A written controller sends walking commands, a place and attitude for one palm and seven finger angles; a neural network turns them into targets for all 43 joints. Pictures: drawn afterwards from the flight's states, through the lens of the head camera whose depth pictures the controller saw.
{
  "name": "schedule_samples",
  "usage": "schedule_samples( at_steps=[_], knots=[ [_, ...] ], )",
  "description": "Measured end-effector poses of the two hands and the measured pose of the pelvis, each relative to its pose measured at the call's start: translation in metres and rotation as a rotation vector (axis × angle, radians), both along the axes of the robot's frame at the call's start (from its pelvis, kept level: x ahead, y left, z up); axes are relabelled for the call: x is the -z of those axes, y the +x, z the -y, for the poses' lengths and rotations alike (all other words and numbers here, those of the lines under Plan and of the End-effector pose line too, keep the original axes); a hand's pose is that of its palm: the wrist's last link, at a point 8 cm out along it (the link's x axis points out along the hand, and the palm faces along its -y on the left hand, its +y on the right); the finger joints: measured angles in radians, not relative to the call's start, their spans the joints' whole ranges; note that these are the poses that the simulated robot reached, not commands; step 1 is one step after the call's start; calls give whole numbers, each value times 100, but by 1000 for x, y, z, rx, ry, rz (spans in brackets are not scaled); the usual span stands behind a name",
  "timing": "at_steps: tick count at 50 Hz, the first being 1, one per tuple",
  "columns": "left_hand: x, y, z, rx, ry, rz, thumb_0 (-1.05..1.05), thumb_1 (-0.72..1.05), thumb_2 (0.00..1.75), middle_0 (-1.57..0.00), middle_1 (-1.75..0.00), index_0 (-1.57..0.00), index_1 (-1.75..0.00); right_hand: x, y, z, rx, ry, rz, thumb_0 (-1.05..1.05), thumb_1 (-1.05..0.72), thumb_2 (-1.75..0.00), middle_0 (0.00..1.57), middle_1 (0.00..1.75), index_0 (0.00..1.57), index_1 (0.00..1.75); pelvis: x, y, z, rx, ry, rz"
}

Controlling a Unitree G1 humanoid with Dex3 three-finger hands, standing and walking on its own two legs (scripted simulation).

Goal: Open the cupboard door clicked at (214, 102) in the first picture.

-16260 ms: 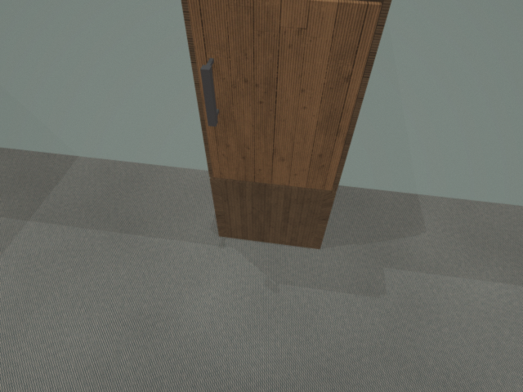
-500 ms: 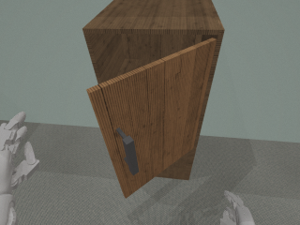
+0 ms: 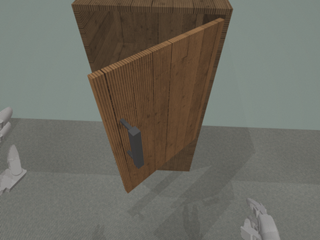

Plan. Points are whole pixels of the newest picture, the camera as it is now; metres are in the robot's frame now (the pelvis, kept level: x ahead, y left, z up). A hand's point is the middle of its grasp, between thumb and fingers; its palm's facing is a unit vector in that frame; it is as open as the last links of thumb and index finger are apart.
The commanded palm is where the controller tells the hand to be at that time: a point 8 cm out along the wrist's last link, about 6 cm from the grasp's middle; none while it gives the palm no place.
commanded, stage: step back with the hand held close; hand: left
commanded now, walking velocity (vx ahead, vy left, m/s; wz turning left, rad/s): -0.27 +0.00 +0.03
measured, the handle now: (132, 144) +0.36 +0.11 +0.02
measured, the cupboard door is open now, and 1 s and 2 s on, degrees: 44 44 44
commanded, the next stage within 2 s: stop stepping back and stand still in 0.78 s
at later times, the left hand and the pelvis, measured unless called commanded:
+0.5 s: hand out of the picture +0.13 +0.27 +0.16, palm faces +0.43 -0.77 -0.47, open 7.4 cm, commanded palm +0.06 +0.32 +0.18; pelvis -0.06 +0.01 -0.02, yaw +4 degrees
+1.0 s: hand out of the picture +0.07 +0.22 +0.17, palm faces +0.28 -0.82 -0.50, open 7.4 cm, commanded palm +0.01 +0.28 +0.18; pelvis -0.15 -0.01 -0.02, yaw -5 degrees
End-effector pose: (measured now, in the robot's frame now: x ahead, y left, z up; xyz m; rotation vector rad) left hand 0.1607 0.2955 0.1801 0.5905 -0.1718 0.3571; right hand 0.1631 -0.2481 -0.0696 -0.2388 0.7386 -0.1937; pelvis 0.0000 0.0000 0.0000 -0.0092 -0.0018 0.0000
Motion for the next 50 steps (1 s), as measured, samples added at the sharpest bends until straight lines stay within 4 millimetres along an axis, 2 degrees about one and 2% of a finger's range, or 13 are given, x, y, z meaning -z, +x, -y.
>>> schedule_samples(
  at_steps=[8, 14, 18, 23, 29, 33, 36, 39, 43, 45, 47, 50],
  knots=[
    [0, -26, -12, -12, 32, 58, 1, 89, 90, -22, -30, -21, -30, 3, -24, -18, -35, -5, 14, 1, -90, -90, 20, 30, 20, 30, 7, -23, -9, -7, -2, 3],
    [-1, -45, -16, -54, 61, 105, 1, 89, 90, -22, -30, -21, -30, 14, -34, -27, -81, 9, 0, 1, -90, -90, 21, 30, 20, 30, 14, -35, -6, -43, -1, 5],
    [2, -55, -12, -52, 33, 114, 1, 89, 90, -21, -30, -21, -30, 17, -40, -28, -96, 20, -5, 1, -90, -90, 21, 30, 21, 30, 15, -45, -3, -43, -13, 5],
    [3, -67, -8, 6, 8, 140, 1, 89, 90, -21, -30, -21, -30, 13, -50, -26, -90, -11, -17, 1, -90, -90, 21, 30, 21, 30, 16, -57, -7, -65, -25, 4],
    [-5, -85, -29, 0, 79, 141, 1, 89, 90, -22, -30, -21, -30, 4, -63, -30, -78, -45, 11, 1, -90, -90, 21, 30, 20, 30, 14, -75, -15, -56, -48, 7],
    [-10, -97, -37, -49, 33, 157, 1, 89, 90, -22, -30, -21, -30, -4, -73, -40, -97, -18, 20, 1, -90, -90, 20, 30, 20, 30, 4, -85, -14, -27, -63, -24],
    [-7, -102, -29, -47, -37, 160, 1, 89, 90, -21, -30, -21, -30, -8, -81, -46, -116, 1, 27, 1, -90, -90, 21, 30, 20, 30, -1, -96, -11, -2, -67, -54],
    [-3, -103, -13, 0, -76, 153, 2, 89, 90, -21, -30, -20, -30, -9, -90, -48, -131, 20, 39, 1, -90, -90, 21, 30, 21, 30, -2, -111, -4, 14, -63, -82],
    [-2, -112, 13, 112, -10, 154, 2, 89, 90, -21, -30, -20, -30, 1, -108, -38, -129, 41, 68, 1, -90, -90, 21, 31, 21, 30, 12, -141, 9, 72, -9, -99],
    [-4, -116, 24, 166, 11, 152, 2, 89, 90, -21, -30, -20, -30, 7, -124, -28, -104, 35, 48, 1, -90, -90, 21, 31, 21, 30, 13, -152, 11, 82, -29, -75],
    [-9, -121, 31, 203, 29, 154, 2, 89, 90, -21, -30, -21, -30, 8, -144, -18, -57, 26, 22, 1, -90, -90, 21, 31, 21, 30, 12, -155, 12, 86, -24, -52],
    [-10, -128, 30, 216, 47, 152, 1, 89, 90, -22, -30, -21, -30, 9, -173, 0, 27, -4, 13, 1, -90, -90, 21, 31, 21, 30, 16, -154, 12, 84, -18, -32]
  ],
)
